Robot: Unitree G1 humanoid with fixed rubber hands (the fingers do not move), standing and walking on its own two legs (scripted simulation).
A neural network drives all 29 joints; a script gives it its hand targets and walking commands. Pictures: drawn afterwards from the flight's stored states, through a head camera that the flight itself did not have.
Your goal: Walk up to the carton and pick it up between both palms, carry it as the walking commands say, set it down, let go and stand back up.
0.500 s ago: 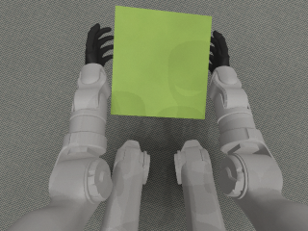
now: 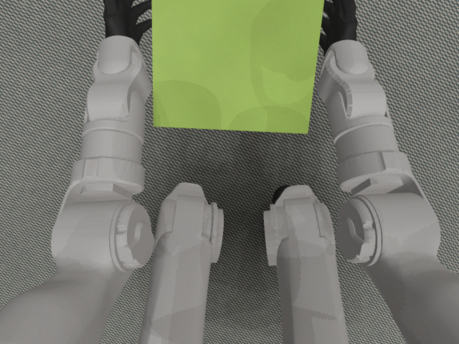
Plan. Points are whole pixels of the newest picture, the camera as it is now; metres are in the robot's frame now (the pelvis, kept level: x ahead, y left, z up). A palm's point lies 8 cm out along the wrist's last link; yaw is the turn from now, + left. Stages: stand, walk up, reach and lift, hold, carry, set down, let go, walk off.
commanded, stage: set down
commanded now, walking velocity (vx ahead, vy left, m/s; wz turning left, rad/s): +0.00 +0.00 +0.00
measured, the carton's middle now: (228, 57) +0.52 +0.02 -0.24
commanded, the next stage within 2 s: none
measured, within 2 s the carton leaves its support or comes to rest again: rests again in 1.06 s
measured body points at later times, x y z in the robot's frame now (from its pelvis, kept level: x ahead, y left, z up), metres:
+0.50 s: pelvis -0.02 +0.00 -0.01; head +0.35 +0.00 +0.23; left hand +0.53 +0.16 -0.17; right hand +0.53 -0.13 -0.19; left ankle +0.11 +0.14 -0.38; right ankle +0.13 -0.14 -0.38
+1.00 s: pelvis -0.02 +0.00 -0.03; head +0.35 +0.02 +0.22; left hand +0.53 +0.18 -0.20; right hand +0.54 -0.12 -0.20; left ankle +0.11 +0.13 -0.38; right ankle +0.13 -0.14 -0.38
